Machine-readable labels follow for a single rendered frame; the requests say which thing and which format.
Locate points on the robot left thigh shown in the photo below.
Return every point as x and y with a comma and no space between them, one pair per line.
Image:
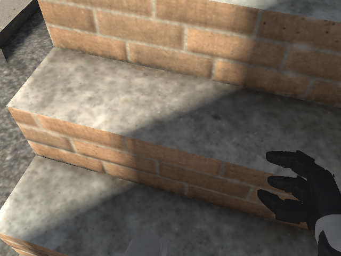
149,245

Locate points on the right robot forearm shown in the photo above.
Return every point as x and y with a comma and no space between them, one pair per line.
328,235

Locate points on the robot right hand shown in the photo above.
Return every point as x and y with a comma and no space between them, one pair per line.
318,196

